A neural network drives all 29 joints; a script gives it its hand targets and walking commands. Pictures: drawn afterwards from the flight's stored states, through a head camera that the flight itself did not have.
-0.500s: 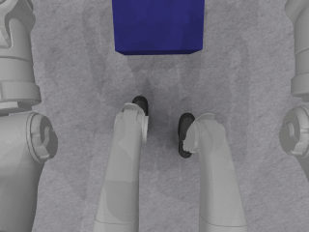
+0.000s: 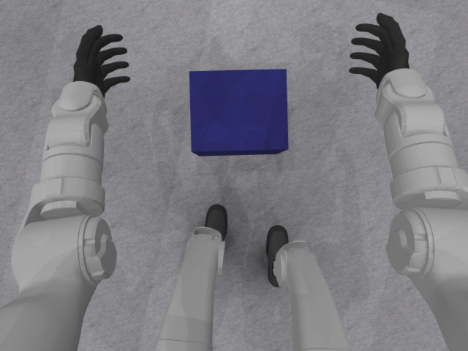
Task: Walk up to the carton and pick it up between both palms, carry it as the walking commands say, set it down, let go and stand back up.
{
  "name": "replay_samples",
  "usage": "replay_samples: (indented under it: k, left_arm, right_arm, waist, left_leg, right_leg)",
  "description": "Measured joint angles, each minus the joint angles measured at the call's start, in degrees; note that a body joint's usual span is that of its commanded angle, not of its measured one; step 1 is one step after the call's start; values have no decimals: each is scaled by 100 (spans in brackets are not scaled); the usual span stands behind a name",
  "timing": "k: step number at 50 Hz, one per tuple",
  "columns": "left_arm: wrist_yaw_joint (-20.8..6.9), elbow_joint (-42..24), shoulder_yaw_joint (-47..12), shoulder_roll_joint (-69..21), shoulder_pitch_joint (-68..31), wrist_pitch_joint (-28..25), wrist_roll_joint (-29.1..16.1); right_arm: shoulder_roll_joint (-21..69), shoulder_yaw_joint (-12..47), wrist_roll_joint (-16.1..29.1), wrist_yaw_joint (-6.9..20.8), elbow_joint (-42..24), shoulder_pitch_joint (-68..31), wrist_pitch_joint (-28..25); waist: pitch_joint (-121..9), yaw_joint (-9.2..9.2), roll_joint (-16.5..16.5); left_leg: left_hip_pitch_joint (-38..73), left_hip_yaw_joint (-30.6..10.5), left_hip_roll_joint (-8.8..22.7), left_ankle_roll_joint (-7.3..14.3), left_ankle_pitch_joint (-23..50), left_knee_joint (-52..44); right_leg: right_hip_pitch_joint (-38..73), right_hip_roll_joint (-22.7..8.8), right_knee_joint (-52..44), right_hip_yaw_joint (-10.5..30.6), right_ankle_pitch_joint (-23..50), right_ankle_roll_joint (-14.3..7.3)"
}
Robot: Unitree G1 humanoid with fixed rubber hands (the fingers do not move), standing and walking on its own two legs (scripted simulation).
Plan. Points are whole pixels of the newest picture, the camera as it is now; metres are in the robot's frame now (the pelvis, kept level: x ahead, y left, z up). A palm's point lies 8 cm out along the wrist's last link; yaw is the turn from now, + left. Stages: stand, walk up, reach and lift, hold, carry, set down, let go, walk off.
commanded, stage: let go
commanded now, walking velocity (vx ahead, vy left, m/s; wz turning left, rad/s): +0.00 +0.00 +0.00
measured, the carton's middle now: (238, 117) +0.53 +0.05 -0.57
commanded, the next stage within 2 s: stand in 1.24 s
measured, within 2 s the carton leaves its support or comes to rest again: neither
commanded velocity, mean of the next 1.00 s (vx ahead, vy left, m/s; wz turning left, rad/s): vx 0.00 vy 0.00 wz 0.00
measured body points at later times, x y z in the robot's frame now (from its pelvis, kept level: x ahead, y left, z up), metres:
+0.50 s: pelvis +0.08 -0.01 +0.07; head +0.25 -0.01 +0.49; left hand +0.34 +0.25 -0.03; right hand +0.39 -0.21 -0.03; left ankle +0.11 +0.10 -0.64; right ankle +0.05 -0.13 -0.64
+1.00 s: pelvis +0.09 -0.03 +0.10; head +0.11 -0.02 +0.55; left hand +0.25 +0.21 +0.01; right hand +0.27 -0.25 +0.02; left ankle +0.11 +0.09 -0.64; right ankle +0.05 -0.13 -0.64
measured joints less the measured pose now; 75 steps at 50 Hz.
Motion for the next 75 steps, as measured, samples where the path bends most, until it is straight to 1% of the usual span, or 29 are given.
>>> replay_samples:
  k: [2,5,9,12,15,19,22,28,37,41,46,50,55,58,62,65,68,75]
  left_arm:
    - [-66,-249,-25,-101,425,-75,110]
    - [-143,-772,-136,-212,1198,-145,154]
    - [-223,-1366,-330,-281,2268,-230,96]
    - [-266,-1634,-458,-314,2960,-335,-25]
    - [-284,-1749,-615,-351,3574,-487,-175]
    - [-276,-1766,-811,-484,4339,-752,-352]
    - [-253,-1779,-952,-632,4921,-939,-363]
    - [-237,-1964,-1197,-882,6152,-1156,-243]
    - [-194,-2436,-1440,-868,7481,-1098,-119]
    - [-188,-2523,-1465,-839,7698,-933,-135]
    - [-223,-2522,-1448,-822,7612,-674,-111]
    - [-229,-2532,-1440,-844,7529,-540,-60]
    - [-205,-2523,-1473,-836,7526,-434,-41]
    - [-137,-2550,-1515,-820,7547,-342,-44]
    - [22,-2619,-1577,-825,7550,-143,-71]
    - [162,-2197,-1580,-692,7536,-426,-47]
    - [205,-1789,-1470,-493,7630,-696,22]
    - [213,-1171,-1295,-185,7880,-1025,61]
  right_arm:
    - [152,-39,-121,-38,-248,429,-73]
    - [332,-15,-184,-68,-758,1189,-149]
    - [412,183,-70,-62,-1366,2260,-242]
    - [375,353,67,-22,-1647,2979,-361]
    - [343,503,122,29,-1783,3617,-526]
    - [382,648,73,73,-1823,4333,-807]
    - [467,778,6,102,-1806,4823,-998]
    - [671,964,-79,116,-1908,6020,-1199]
    - [544,1246,87,245,-2335,7479,-1225]
    - [510,1309,171,330,-2464,7761,-1103]
    - [554,1392,220,405,-2519,7856,-917]
    - [609,1403,192,432,-2543,7860,-793]
    - [684,1348,135,468,-2584,7849,-671]
    - [680,1337,157,468,-2569,7872,-670]
    - [619,1330,233,425,-2447,7886,-751]
    - [495,1407,57,282,-1864,7809,-958]
    - [333,1354,-38,192,-1380,7818,-1092]
    - [-66,1169,-42,114,-761,7840,-1342]
  waist:
    - [-48,-23,-5]
    - [-62,-47,-19]
    - [-107,-44,-24]
    - [-203,-22,2]
    - [-391,9,39]
    - [-661,33,102]
    - [-809,16,158]
    - [-846,-108,187]
    - [-468,-318,15]
    - [-362,-354,-39]
    - [-165,-346,-87]
    - [-53,-338,-69]
    - [-7,-372,-30]
    - [-42,-384,-17]
    - [-170,-347,18]
    - [-516,-326,-16]
    - [-828,-319,-73]
    - [-1177,-332,-101]
  left_leg:
    - [200,14,-6,11,13,-188]
    - [577,53,-9,32,12,-463]
    - [1136,108,-12,51,-22,-811]
    - [1549,125,-27,56,-29,-1077]
    - [1945,138,-50,53,-28,-1333]
    - [2514,163,-71,34,-20,-1664]
    - [2976,171,-62,4,-29,-1861]
    - [4145,106,-37,-97,-81,-2213]
    - [5909,-47,-7,-241,-37,-2781]
    - [6433,-88,3,-264,3,-2959]
    - [6891,-92,-10,-258,23,-3065]
    - [7096,-49,-32,-215,-13,-3057]
    - [7218,49,-69,-138,-93,-3006]
    - [7223,96,-104,-93,-129,-2975]
    - [7135,150,-131,-48,-169,-2910]
    - [6926,187,-137,-14,-240,-2784]
    - [6844,220,-136,11,-341,-2692]
    - [6811,292,-138,45,-414,-2712]
  right_leg:
    - [200,-8,-201,22,27,4]
    - [570,-16,-499,73,56,10]
    - [1124,-26,-882,144,66,13]
    - [1539,-45,-1168,172,76,8]
    - [1927,-71,-1419,193,81,-5]
    - [2466,-97,-1714,232,83,-32]
    - [2914,-90,-1902,252,83,-61]
    - [4091,-65,-2264,207,41,-156]
    - [5888,-31,-2841,81,63,-300]
    - [6430,-19,-3040,47,105,-337]
    - [6895,-34,-3157,45,124,-347]
    - [7111,-60,-3194,87,123,-305]
    - [7232,-107,-3192,183,100,-219]
    - [7235,-145,-3176,226,82,-170]
    - [7155,-178,-3152,277,73,-117]
    - [6946,-185,-3044,310,21,-74]
    - [6866,-185,-2978,342,-53,-61]
    - [6829,-195,-3039,419,-82,-36]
